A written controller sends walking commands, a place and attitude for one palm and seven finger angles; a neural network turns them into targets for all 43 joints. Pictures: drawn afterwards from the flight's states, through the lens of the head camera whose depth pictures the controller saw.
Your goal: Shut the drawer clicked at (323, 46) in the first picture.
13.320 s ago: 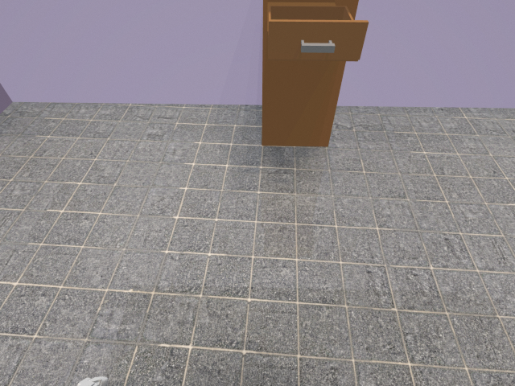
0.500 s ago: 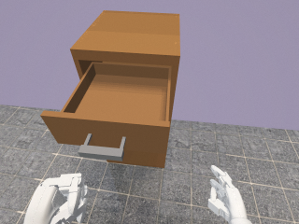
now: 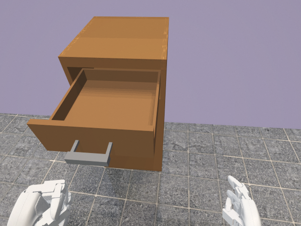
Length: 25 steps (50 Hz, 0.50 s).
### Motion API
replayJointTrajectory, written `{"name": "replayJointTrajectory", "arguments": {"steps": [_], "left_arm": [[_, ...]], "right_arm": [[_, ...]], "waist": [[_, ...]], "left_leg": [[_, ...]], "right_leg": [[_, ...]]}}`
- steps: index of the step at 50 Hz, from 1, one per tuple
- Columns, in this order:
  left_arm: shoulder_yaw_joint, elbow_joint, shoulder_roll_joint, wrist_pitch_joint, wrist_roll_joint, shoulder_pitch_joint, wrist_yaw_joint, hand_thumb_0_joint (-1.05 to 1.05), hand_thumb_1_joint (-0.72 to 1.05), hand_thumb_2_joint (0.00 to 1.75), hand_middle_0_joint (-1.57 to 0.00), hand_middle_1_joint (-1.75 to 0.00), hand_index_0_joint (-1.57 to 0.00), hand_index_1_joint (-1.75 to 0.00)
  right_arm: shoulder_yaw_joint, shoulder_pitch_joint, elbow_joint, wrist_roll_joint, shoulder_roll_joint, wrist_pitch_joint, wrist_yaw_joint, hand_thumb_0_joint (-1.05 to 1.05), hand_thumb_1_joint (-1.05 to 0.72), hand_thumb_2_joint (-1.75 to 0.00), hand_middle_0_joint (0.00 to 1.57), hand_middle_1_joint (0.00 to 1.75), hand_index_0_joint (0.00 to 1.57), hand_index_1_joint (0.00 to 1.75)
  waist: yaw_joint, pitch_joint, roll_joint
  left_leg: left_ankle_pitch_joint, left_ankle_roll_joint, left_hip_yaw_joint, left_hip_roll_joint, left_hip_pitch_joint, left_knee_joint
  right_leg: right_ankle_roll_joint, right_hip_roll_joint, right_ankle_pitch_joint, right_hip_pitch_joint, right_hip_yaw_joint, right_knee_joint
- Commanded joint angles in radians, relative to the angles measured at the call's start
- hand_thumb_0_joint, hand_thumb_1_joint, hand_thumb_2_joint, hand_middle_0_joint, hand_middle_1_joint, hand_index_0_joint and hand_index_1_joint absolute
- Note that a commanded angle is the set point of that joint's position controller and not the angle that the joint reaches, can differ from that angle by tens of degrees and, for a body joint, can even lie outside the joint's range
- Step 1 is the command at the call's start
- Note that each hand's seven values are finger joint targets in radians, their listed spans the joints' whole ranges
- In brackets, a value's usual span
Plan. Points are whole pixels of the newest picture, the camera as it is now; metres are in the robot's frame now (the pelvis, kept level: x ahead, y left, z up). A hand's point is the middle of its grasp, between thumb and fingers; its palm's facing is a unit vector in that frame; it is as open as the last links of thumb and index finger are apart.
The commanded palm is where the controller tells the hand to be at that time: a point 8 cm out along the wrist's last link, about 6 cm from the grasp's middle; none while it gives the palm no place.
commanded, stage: bring the fist close to the handle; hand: left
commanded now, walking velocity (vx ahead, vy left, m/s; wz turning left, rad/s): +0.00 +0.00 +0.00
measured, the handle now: (90, 151) +0.31 +0.22 +0.02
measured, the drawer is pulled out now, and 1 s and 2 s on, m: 0.30 0.30 0.30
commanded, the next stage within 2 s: push the drawer shut in 1.42 s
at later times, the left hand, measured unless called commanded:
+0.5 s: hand (75, 203) +0.16 +0.18 +0.07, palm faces +0.03 -1.00 -0.06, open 3.3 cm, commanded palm +0.12 +0.24 +0.07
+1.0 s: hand (91, 194) +0.19 +0.17 +0.02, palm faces -0.01 -1.00 -0.04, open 3.3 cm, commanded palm +0.17 +0.24 +0.02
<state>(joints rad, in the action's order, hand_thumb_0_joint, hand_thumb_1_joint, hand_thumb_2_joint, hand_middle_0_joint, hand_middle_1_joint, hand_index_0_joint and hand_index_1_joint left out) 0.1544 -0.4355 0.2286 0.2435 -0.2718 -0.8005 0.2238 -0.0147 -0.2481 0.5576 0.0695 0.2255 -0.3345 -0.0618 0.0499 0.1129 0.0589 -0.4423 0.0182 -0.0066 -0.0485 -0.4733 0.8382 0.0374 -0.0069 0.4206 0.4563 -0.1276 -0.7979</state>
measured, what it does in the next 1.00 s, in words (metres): stands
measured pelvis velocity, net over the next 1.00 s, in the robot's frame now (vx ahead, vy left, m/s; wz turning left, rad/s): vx -0.02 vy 0.02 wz -0.01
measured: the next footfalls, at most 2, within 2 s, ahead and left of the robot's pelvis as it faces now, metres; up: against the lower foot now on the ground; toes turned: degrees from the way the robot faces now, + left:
none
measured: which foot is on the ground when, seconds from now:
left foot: down 0.00-1.00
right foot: down 0.00-1.00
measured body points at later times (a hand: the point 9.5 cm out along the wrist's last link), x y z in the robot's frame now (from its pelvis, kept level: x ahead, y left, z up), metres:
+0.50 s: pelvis -0.01 +0.00 -0.01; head +0.01 +0.00 +0.44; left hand +0.15 +0.24 +0.08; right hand +0.18 -0.22 -0.07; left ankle -0.01 +0.13 -0.70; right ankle +0.00 -0.09 -0.70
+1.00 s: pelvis -0.02 +0.02 -0.04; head +0.04 +0.02 +0.41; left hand +0.19 +0.23 +0.03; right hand +0.16 -0.21 -0.11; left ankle -0.01 +0.13 -0.70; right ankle +0.00 -0.09 -0.70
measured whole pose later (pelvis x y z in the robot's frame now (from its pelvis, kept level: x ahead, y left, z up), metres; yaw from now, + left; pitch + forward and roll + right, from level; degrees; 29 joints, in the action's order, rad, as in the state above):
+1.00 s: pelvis -0.02 +0.02 -0.04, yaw +0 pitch +13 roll -2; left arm 0.06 -0.15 0.17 0.37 -0.19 -0.48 0.16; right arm -0.02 -0.23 0.52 0.01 0.22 -0.23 -0.03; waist -0.01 0.12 0.03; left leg -0.51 -0.01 0.01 -0.03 -0.80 1.07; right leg 0.01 -0.04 0.48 0.78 -0.11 -1.03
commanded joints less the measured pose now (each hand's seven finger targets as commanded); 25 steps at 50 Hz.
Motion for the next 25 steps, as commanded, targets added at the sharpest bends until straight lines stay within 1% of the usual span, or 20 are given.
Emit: {"name": "replayJointTrajectory", "arguments": {"steps": [1, 2, 3, 5, 6, 7, 8, 9, 10, 11, 12, 14, 15, 16, 18, 19, 20, 22, 23, 25], "left_arm": [[0.115, -0.176, 0.112, 0.079, -0.042, -0.005, 0.026, 0.00, 0.90, 0.90, -1.40, -1.60, -1.40, -1.60], [0.095, -0.159, 0.090, 0.082, -0.045, 0.008, 0.033, 0.00, 0.90, 0.90, -1.40, -1.60, -1.40, -1.60], [0.089, -0.135, 0.084, 0.080, -0.046, 0.019, 0.040, 0.00, 0.90, 0.90, -1.40, -1.60, -1.40, -1.60], [0.067, -0.093, 0.059, 0.082, -0.044, 0.028, 0.048, 0.00, 0.90, 0.90, -1.40, -1.60, -1.40, -1.60], [0.073, -0.070, 0.063, 0.080, -0.044, 0.024, 0.053, 0.00, 0.90, 0.90, -1.40, -1.60, -1.40, -1.60], [0.083, -0.058, 0.079, 0.082, -0.042, 0.054, 0.057, 0.00, 0.90, 0.90, -1.40, -1.60, -1.40, -1.60], [0.099, -0.041, 0.093, 0.085, -0.037, 0.058, 0.057, 0.00, 0.90, 0.90, -1.40, -1.60, -1.40, -1.60], [0.096, -0.032, 0.096, 0.090, -0.028, 0.078, 0.053, 0.00, 0.90, 0.90, -1.40, -1.60, -1.40, -1.60], [0.081, -0.048, 0.086, 0.098, -0.021, 0.087, 0.054, 0.00, 0.90, 0.90, -1.40, -1.60, -1.40, -1.60], [0.079, -0.053, 0.086, 0.105, -0.016, 0.095, 0.049, 0.00, 0.90, 0.90, -1.40, -1.60, -1.40, -1.60], [0.064, -0.069, 0.073, 0.115, -0.013, 0.107, 0.049, 0.00, 0.90, 0.90, -1.40, -1.60, -1.40, -1.60], [0.086, -0.074, 0.094, 0.132, -0.009, 0.119, 0.035, 0.00, 0.90, 0.90, -1.40, -1.60, -1.40, -1.60], [0.087, -0.056, 0.089, 0.139, -0.009, 0.131, 0.033, 0.00, 0.90, 0.90, -1.40, -1.60, -1.40, -1.60], [0.092, -0.049, 0.093, 0.150, -0.011, 0.151, 0.031, 0.00, 0.90, 0.90, -1.40, -1.60, -1.40, -1.60], [0.073, -0.024, 0.069, 0.163, -0.012, 0.140, 0.032, 0.00, 0.90, 0.90, -1.40, -1.60, -1.40, -1.60], [0.083, -0.003, 0.073, 0.162, -0.008, 0.135, 0.026, 0.00, 0.90, 0.90, -1.40, -1.60, -1.40, -1.60], [0.060, 0.013, 0.047, 0.159, -0.011, 0.129, 0.030, 0.00, 0.90, 0.90, -1.40, -1.60, -1.40, -1.60], [0.040, 0.029, 0.036, 0.154, -0.010, 0.147, 0.038, 0.00, 0.90, 0.90, -1.40, -1.60, -1.40, -1.60], [0.029, 0.032, 0.035, 0.148, -0.008, 0.154, 0.039, 0.00, 0.90, 0.90, -1.40, -1.60, -1.40, -1.60], [0.039, 0.049, 0.043, 0.146, 0.003, 0.157, 0.029, 0.00, 0.90, 0.90, -1.40, -1.60, -1.40, -1.60]], "right_arm": [[0.037, 0.129, -0.166, 0.005, 0.078, -0.082, -0.014, 0.00, -0.90, -0.90, 0.20, 0.30, 0.20, 0.30], [0.036, 0.126, -0.161, 0.003, 0.081, -0.086, -0.016, 0.00, -0.90, -0.90, 0.20, 0.30, 0.20, 0.30], [0.037, 0.128, -0.157, 0.002, 0.084, -0.090, -0.015, 0.00, -0.90, -0.90, 0.20, 0.30, 0.20, 0.30], [0.038, 0.121, -0.144, -0.002, 0.086, -0.090, -0.013, 0.00, -0.90, -0.90, 0.20, 0.30, 0.20, 0.30], [0.039, 0.123, -0.144, -0.002, 0.087, -0.089, -0.012, 0.00, -0.90, -0.90, 0.20, 0.30, 0.20, 0.30], [0.040, 0.120, -0.140, -0.005, 0.093, -0.087, -0.014, 0.00, -0.90, -0.90, 0.20, 0.30, 0.20, 0.30], [0.043, 0.123, -0.140, -0.005, 0.092, -0.085, -0.015, 0.00, -0.90, -0.90, 0.20, 0.30, 0.20, 0.30], [0.042, 0.128, -0.134, -0.010, 0.096, -0.079, -0.015, 0.00, -0.90, -0.90, 0.20, 0.30, 0.20, 0.30], [0.044, 0.121, -0.139, -0.011, 0.094, -0.078, -0.012, 0.00, -0.90, -0.90, 0.20, 0.30, 0.20, 0.30], [0.045, 0.118, -0.141, -0.012, 0.092, -0.076, -0.009, 0.00, -0.90, -0.90, 0.20, 0.30, 0.20, 0.30], [0.045, 0.116, -0.142, -0.015, 0.093, -0.077, -0.006, 0.00, -0.90, -0.90, 0.20, 0.30, 0.20, 0.30], [0.047, 0.116, -0.134, -0.022, 0.092, -0.072, -0.002, 0.00, -0.90, -0.90, 0.20, 0.30, 0.20, 0.30], [0.047, 0.109, -0.132, -0.022, 0.091, -0.067, 0.000, 0.00, -0.90, -0.90, 0.20, 0.30, 0.20, 0.30], [0.049, 0.112, -0.130, -0.022, 0.091, -0.064, 0.000, 0.00, -0.90, -0.90, 0.20, 0.30, 0.20, 0.30], [0.052, 0.114, -0.133, -0.023, 0.091, -0.061, 0.003, 0.00, -0.90, -0.90, 0.20, 0.30, 0.20, 0.30], [0.054, 0.119, -0.127, -0.025, 0.095, -0.054, 0.005, 0.00, -0.90, -0.90, 0.20, 0.30, 0.20, 0.30], [0.054, 0.114, -0.131, -0.025, 0.095, -0.049, 0.007, 0.00, -0.90, -0.90, 0.20, 0.30, 0.20, 0.30], [0.056, 0.115, -0.137, -0.024, 0.102, -0.043, 0.008, 0.00, -0.90, -0.90, 0.20, 0.30, 0.20, 0.30], [0.056, 0.117, -0.144, -0.025, 0.104, -0.041, 0.009, 0.00, -0.90, -0.90, 0.20, 0.30, 0.20, 0.30], [0.060, 0.115, -0.142, -0.028, 0.106, -0.028, 0.008, 0.00, -0.90, -0.90, 0.20, 0.30, 0.20, 0.30]], "waist": [[-0.004, 0.017, -0.055], [-0.012, 0.019, -0.075], [-0.013, 0.012, -0.068], [-0.022, -0.004, -0.090], [-0.017, -0.008, -0.098], [-0.022, -0.004, -0.110], [-0.017, -0.007, -0.115], [-0.019, -0.025, -0.110], [-0.022, -0.003, -0.082], [-0.021, 0.005, -0.078], [-0.024, 0.025, -0.054], [-0.020, 0.052, -0.038], [-0.025, 0.052, -0.036], [-0.028, 0.049, -0.040], [-0.031, 0.056, -0.048], [-0.028, 0.060, -0.067], [-0.032, 0.061, -0.066], [-0.038, 0.058, -0.054], [-0.040, 0.053, -0.048], [-0.039, 0.059, -0.073]], "left_leg": [[0.210, -0.039, -0.002, 0.055, 0.002, -0.098], [0.223, -0.041, -0.005, 0.056, 0.011, -0.099], [0.225, -0.040, -0.005, 0.056, 0.004, -0.099], [0.231, -0.040, -0.006, 0.058, 0.003, -0.098], [0.230, -0.040, -0.007, 0.058, -0.007, -0.098], [0.227, -0.039, -0.008, 0.059, -0.013, -0.097], [0.220, -0.038, -0.006, 0.060, -0.021, -0.098], [0.216, -0.040, -0.006, 0.061, -0.028, -0.098], [0.220, -0.041, -0.002, 0.062, -0.016, -0.098], [0.220, -0.042, -0.001, 0.063, -0.018, -0.097], [0.231, -0.044, 0.000, 0.064, -0.006, -0.096], [0.246, -0.044, 0.000, 0.063, -0.008, -0.084], [0.234, -0.042, 0.000, 0.065, -0.018, -0.083], [0.231, -0.041, -0.002, 0.064, -0.023, -0.080], [0.232, -0.042, -0.002, 0.064, -0.032, -0.073], [0.230, -0.043, -0.005, 0.062, -0.040, -0.072], [0.230, -0.043, -0.004, 0.065, -0.047, -0.070], [0.220, -0.042, -0.003, 0.064, -0.055, -0.066], [0.204, -0.041, -0.004, 0.064, -0.066, -0.066], [0.194, -0.043, -0.009, 0.062, -0.081, -0.064]], "right_leg": [[-0.033, -0.015, -0.188, -0.078, 0.141, 0.203], [-0.037, -0.015, -0.221, -0.076, 0.137, 0.200], [-0.039, -0.016, -0.234, -0.074, 0.136, 0.197], [-0.044, -0.016, -0.263, -0.065, 0.135, 0.196], [-0.044, -0.016, -0.270, -0.064, 0.134, 0.193], [-0.047, -0.018, -0.265, -0.065, 0.140, 0.193], [-0.046, -0.019, -0.246, -0.064, 0.145, 0.196], [-0.040, -0.016, -0.221, -0.057, 0.144, 0.198], [-0.039, -0.017, -0.217, -0.053, 0.142, 0.189], [-0.036, -0.016, -0.207, -0.051, 0.134, 0.182], [-0.034, -0.014, -0.219, -0.051, 0.126, 0.171], [-0.031, -0.012, -0.240, -0.055, 0.123, 0.157], [-0.030, -0.012, -0.219, -0.047, 0.120, 0.153], [-0.029, -0.011, -0.211, -0.039, 0.117, 0.146], [-0.030, -0.011, -0.217, -0.027, 0.109, 0.131], [-0.028, -0.006, -0.208, -0.024, 0.102, 0.128], [-0.029, -0.008, -0.215, -0.018, 0.101, 0.120], [-0.029, -0.006, -0.203, 0.003, 0.091, 0.109], [-0.028, -0.007, -0.181, 0.015, 0.088, 0.104], [-0.026, -0.004, -0.156, 0.026, 0.084, 0.094]]}}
